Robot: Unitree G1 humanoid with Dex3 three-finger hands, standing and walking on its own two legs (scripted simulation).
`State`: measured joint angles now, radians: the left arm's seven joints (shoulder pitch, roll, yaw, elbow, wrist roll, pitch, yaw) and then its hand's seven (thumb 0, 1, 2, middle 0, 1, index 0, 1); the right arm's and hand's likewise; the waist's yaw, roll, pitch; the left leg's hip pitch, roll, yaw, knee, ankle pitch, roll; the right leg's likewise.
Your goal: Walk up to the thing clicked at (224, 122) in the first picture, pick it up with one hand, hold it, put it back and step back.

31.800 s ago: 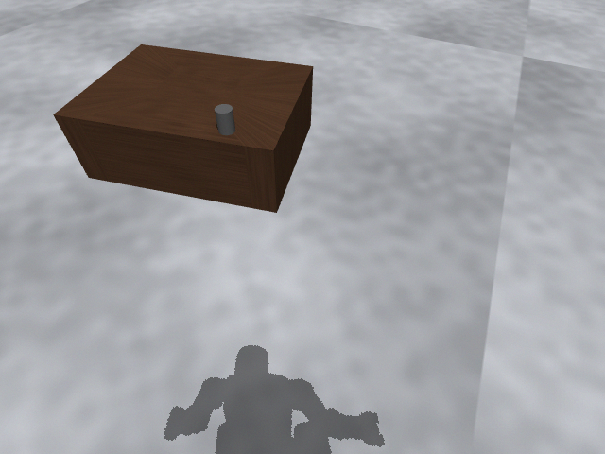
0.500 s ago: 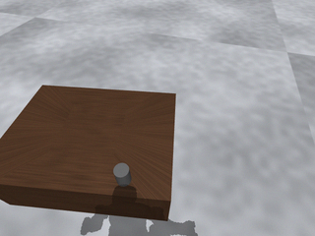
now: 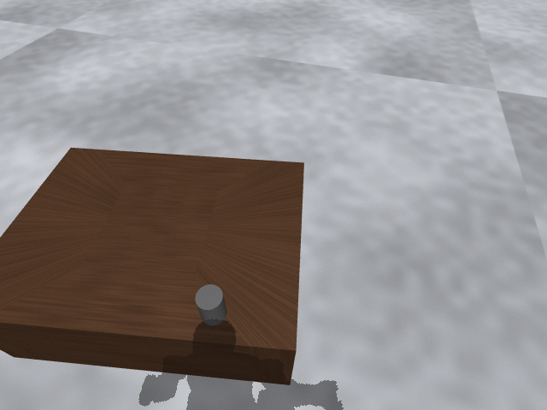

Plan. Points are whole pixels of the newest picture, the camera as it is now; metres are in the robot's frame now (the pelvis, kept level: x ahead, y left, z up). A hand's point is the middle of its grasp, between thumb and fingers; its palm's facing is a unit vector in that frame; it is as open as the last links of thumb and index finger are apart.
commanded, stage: stand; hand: left
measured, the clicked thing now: (211, 305) +0.44 +0.17 -0.37
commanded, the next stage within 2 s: step back in 0.48 s
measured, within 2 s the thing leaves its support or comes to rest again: neither
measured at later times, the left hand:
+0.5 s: hand out of the picture +0.07 +0.26 -0.15, palm faces -0.01 -0.94 -0.35, open 7.4 cm
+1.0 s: hand out of the picture +0.05 +0.32 -0.18, palm faces -0.05 -0.93 -0.35, open 7.4 cm
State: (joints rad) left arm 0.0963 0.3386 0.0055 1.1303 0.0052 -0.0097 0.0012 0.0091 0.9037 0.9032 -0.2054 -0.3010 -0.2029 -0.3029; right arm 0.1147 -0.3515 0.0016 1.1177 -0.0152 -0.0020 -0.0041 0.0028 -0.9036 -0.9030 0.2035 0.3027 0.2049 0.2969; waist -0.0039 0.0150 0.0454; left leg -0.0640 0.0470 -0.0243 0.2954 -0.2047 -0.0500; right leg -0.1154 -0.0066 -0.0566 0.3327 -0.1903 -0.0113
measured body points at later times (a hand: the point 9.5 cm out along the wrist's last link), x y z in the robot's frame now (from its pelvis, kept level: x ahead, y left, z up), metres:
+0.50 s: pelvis +0.00 +0.00 +0.00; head +0.01 -0.01 +0.45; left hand +0.07 +0.30 -0.13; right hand +0.07 -0.30 -0.14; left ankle -0.03 +0.15 -0.75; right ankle -0.01 -0.11 -0.75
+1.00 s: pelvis -0.09 +0.06 -0.02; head -0.01 +0.09 +0.42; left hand +0.05 +0.37 -0.15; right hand -0.02 -0.25 -0.13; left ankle -0.07 +0.16 -0.75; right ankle -0.13 -0.08 -0.67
